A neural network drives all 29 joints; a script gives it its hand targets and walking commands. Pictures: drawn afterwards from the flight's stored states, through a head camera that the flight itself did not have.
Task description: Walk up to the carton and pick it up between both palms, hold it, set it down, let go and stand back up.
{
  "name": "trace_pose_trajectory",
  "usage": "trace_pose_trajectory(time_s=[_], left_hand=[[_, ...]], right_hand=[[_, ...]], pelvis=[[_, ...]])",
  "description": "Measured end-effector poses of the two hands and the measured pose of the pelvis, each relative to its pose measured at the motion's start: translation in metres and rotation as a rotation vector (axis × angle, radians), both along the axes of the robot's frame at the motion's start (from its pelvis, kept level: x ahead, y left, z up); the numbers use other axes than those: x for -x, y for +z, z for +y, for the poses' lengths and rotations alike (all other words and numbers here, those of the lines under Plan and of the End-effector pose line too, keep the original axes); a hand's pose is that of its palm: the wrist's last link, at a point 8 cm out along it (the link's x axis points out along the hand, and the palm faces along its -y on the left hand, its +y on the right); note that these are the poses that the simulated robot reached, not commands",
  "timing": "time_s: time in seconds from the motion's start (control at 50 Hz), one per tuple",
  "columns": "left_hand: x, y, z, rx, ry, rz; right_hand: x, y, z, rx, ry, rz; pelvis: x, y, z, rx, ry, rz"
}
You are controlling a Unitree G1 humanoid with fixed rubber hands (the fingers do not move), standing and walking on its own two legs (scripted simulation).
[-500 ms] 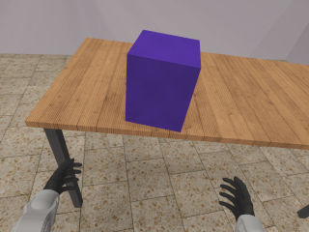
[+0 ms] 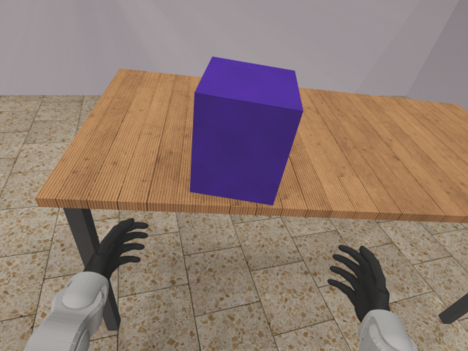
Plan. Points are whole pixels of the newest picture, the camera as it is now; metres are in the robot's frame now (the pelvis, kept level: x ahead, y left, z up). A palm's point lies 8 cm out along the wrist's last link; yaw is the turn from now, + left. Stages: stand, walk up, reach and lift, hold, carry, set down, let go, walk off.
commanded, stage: reach and lift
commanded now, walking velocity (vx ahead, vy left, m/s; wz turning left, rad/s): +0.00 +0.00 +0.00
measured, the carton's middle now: (242, 131) +0.57 +0.01 +0.12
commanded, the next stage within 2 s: none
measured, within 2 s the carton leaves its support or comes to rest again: neither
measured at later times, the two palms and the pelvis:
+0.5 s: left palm (123, 238) +0.27 +0.20 +0.07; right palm (373, 258) +0.24 -0.18 +0.13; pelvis +0.00 -0.01 +0.00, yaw -1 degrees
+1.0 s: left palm (137, 183) +0.38 +0.21 +0.10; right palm (347, 200) +0.36 -0.18 +0.13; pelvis +0.05 -0.03 +0.01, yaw -1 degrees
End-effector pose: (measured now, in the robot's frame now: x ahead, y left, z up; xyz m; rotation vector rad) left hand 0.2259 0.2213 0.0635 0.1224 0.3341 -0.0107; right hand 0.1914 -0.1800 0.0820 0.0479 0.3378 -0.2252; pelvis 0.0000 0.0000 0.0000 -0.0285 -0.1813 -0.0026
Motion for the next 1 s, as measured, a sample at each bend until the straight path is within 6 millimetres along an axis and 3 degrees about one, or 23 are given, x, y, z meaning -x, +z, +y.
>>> trace_pose_trajectory(time_s=[0.18,0.36,0.52,0.7,0.86,1.0], left_hand=[[-0.009,0.007,0.016,0.005,0.038,-0.057],[-0.019,0.007,-0.012,0.032,-0.007,-0.050],[-0.053,0.012,-0.015,0.045,0.020,-0.012],[-0.098,0.032,0.002,0.069,0.074,-0.062],[-0.131,0.032,-0.005,0.068,0.069,-0.036],[-0.152,0.037,-0.014,0.067,0.074,-0.006]], right_hand=[[-0.004,0.003,0.014,-0.025,-0.003,-0.017],[-0.025,0.025,0.006,-0.027,0.058,-0.080],[-0.049,0.047,-0.001,-0.013,0.062,-0.129],[-0.095,0.041,0.006,-0.008,0.063,-0.070],[-0.140,0.042,0.012,-0.028,0.080,-0.055],[-0.169,0.046,0.001,-0.026,0.062,-0.066]], pelvis=[[-0.004,0.000,0.010,0.007,-0.015,0.003],[0.001,0.002,-0.002,-0.008,-0.015,0.004],[0.002,0.004,-0.015,-0.026,-0.016,0.015],[-0.015,0.004,-0.013,-0.023,-0.017,0.039],[-0.035,0.007,-0.017,-0.029,-0.018,0.077],[-0.051,0.009,-0.027,-0.041,-0.018,0.115]])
